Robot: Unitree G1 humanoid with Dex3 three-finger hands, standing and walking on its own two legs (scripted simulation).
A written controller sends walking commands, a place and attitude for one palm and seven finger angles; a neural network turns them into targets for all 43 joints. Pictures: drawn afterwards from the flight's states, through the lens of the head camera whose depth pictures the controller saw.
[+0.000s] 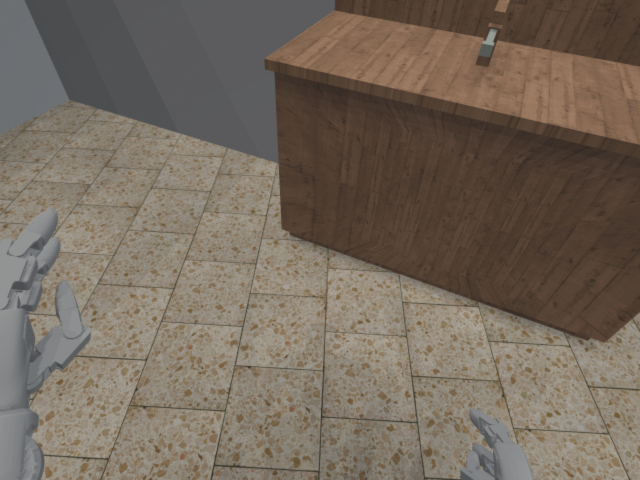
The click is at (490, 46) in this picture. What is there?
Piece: tap's lever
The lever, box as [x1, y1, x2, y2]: [479, 41, 494, 57]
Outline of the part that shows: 483,41 479,55 489,57 494,43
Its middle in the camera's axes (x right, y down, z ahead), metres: +0.41 -0.47 +0.96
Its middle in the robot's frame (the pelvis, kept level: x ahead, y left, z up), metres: +1.07 -0.34 +0.13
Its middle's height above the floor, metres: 0.90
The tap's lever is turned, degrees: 0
